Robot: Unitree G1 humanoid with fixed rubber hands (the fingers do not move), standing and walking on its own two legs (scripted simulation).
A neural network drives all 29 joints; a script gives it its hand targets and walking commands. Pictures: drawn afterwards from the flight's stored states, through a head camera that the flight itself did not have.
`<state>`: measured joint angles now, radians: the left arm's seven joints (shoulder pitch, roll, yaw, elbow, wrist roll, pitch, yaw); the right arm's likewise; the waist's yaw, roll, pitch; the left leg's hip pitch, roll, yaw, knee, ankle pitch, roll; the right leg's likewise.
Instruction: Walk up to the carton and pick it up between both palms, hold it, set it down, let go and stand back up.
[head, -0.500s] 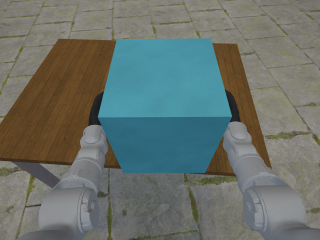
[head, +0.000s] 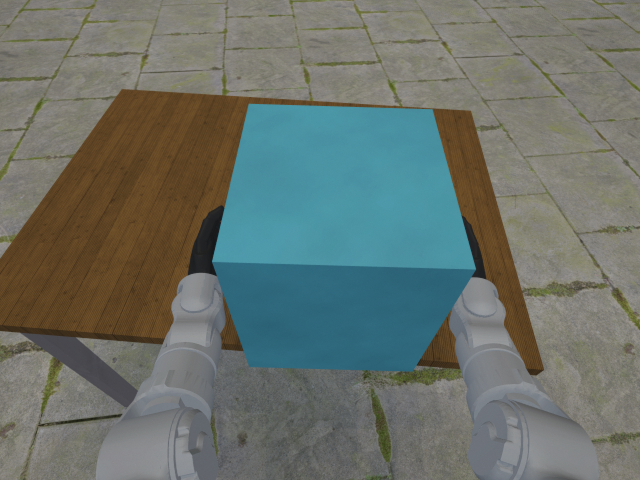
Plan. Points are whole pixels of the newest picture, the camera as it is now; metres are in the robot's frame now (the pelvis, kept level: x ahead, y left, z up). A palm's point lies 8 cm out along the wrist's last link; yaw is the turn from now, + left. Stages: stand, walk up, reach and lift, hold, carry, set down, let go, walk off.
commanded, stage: reach and lift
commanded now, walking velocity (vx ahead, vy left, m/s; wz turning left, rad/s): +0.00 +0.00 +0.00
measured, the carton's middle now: (335, 245) +0.44 +0.01 +0.01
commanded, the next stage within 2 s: none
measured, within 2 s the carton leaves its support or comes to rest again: leaves its support in 0.92 s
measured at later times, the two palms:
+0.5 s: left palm (207, 268) +0.37 +0.18 +0.04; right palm (468, 271) +0.39 -0.16 +0.04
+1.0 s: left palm (206, 270) +0.36 +0.18 +0.05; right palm (474, 277) +0.37 -0.17 +0.05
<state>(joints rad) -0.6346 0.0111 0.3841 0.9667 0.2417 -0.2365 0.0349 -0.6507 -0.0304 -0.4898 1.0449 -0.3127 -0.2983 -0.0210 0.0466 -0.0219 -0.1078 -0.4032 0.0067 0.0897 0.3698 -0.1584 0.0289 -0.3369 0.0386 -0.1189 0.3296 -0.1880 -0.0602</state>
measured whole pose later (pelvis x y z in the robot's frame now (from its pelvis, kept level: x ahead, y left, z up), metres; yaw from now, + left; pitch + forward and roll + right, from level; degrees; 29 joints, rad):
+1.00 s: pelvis -0.02 +0.00 +0.00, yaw +0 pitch +13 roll -1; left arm -0.65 0.02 0.34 1.02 0.20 -0.28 0.07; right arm -0.67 -0.07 -0.47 1.14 -0.33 -0.40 -0.05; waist 0.04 -0.02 -0.18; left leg -0.47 0.00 0.09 0.34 -0.11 0.04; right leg -0.40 0.04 -0.12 0.30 -0.14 -0.06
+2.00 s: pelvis -0.03 +0.00 +0.00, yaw +2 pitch -2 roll -1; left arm -0.60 0.06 0.24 0.51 0.16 0.33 0.02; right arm -0.60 -0.06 -0.20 0.79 0.00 0.04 -0.10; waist -0.02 -0.06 -0.03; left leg -0.18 0.00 0.06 0.34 -0.13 0.04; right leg -0.09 0.03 -0.15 0.28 -0.16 -0.06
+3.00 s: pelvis -0.03 +0.01 +0.00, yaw +1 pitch -6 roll -1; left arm -0.60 0.05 0.24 0.21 0.21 0.70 0.02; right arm -0.65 -0.11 -0.10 0.61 0.15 0.34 -0.10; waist -0.07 -0.05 -0.03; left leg -0.09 -0.01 0.08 0.35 -0.15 0.05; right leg -0.01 0.03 -0.13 0.29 -0.17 -0.04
